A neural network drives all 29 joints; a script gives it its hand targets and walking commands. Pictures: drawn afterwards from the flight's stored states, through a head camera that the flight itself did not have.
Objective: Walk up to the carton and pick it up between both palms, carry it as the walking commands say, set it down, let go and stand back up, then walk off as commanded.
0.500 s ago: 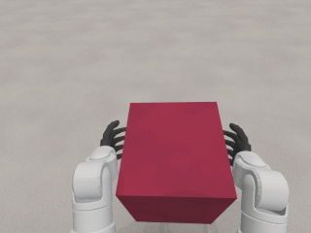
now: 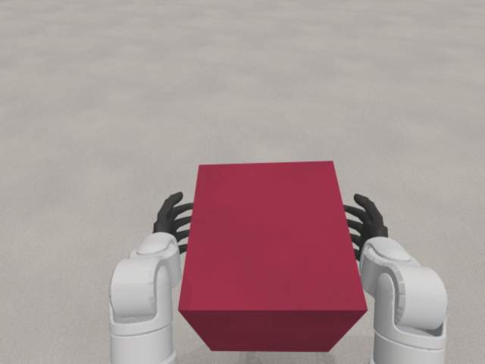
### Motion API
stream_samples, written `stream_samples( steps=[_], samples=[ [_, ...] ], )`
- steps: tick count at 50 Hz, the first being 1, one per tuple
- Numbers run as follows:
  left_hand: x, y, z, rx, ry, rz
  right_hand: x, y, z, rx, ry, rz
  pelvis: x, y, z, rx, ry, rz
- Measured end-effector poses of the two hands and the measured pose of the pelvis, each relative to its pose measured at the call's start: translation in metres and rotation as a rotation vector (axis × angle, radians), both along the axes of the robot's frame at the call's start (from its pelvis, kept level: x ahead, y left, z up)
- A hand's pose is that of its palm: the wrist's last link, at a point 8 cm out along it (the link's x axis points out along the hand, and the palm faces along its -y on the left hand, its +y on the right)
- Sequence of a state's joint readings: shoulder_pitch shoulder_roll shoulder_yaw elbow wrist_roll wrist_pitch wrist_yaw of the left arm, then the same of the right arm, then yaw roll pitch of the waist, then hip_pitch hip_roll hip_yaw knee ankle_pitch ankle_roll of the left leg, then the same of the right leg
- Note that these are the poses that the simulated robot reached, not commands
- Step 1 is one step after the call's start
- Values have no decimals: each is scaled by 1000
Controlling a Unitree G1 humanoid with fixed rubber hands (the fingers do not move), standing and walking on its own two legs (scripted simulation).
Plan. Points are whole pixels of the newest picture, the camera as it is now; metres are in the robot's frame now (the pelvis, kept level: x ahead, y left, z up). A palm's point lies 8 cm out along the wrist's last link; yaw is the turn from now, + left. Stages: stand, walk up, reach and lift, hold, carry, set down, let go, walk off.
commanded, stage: carry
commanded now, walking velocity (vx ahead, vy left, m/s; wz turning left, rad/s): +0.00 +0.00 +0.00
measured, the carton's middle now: (267, 263) +0.28 -0.01 +0.05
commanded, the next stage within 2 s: none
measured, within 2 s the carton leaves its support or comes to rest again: neither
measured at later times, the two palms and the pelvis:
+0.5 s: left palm (118, 270) +0.22 +0.19 +0.13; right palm (345, 267) +0.23 -0.10 +0.14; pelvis -0.04 +0.04 +0.01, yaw +1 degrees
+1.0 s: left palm (129, 274) +0.22 +0.17 +0.14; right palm (362, 274) +0.22 -0.12 +0.14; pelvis -0.05 +0.02 +0.01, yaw +1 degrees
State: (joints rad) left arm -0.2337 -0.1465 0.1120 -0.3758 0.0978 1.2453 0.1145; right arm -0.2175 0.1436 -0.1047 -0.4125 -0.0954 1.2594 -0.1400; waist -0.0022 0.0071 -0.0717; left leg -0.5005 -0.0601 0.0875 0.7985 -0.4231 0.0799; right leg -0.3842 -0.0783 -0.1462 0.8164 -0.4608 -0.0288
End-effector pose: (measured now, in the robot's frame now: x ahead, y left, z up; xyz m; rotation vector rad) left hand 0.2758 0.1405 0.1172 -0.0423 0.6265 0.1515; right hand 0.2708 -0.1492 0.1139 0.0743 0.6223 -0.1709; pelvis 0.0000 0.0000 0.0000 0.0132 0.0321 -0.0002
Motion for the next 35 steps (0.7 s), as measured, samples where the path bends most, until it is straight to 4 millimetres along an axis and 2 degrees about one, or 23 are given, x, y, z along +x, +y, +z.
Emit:
stream_samples(
  steps=[5, 12, 22, 35],
  samples=[
    [-10, 32, -2, -20, -7, 38, 1, 32, 4, -21, -7, 38, -4, 19, -1, -22, 0, 27],
    [-26, 47, 1, -38, -15, 33, -17, 47, 11, -38, -15, 34, -18, 33, 0, -43, -16, 20],
    [-47, 51, 11, -41, -18, 33, -39, 51, 21, -43, -17, 35, -35, 38, 6, -50, -21, 20],
    [-65, 41, 19, -27, -21, 34, -57, 41, 25, -29, -20, 36, -49, 29, 10, -39, -33, 21]
  ],
)
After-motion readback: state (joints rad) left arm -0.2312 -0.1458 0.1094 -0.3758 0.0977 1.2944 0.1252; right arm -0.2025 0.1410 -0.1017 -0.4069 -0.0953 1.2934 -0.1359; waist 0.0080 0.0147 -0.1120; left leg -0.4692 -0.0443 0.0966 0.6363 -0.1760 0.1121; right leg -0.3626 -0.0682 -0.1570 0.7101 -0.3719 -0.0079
